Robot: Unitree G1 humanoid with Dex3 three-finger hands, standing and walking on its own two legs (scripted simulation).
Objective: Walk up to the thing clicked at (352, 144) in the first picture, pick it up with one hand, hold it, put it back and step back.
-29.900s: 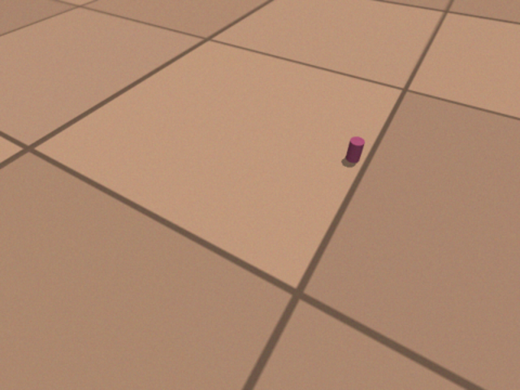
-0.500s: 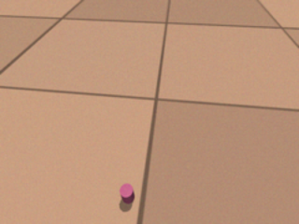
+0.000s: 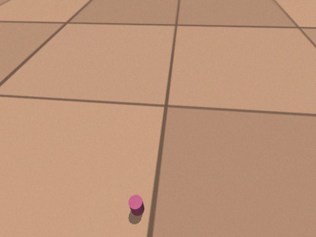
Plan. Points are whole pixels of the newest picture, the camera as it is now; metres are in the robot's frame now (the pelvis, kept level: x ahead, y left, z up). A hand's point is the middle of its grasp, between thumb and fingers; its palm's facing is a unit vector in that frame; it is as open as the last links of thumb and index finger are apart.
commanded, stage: stand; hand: left
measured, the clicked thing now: (136, 205) +0.41 +0.19 -0.72
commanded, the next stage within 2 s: step back in 1.20 s
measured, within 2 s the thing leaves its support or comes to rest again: neither
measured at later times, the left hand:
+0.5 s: hand out of the picture +0.08 +0.24 -0.16, palm faces -0.03 -0.94 -0.33, open 7.4 cm
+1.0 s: hand out of the picture +0.10 +0.24 -0.16, palm faces -0.03 -0.94 -0.33, open 7.4 cm
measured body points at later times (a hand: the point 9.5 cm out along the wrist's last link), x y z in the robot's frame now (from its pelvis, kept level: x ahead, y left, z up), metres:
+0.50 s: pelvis +0.01 +0.00 +0.00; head +0.02 -0.01 +0.45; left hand +0.09 +0.29 -0.13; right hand +0.07 -0.30 -0.14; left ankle +0.01 +0.10 -0.75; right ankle +0.03 -0.12 -0.75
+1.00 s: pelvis +0.02 -0.01 +0.00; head +0.02 -0.01 +0.45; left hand +0.10 +0.29 -0.13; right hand +0.08 -0.30 -0.14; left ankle +0.01 +0.10 -0.75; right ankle +0.03 -0.12 -0.75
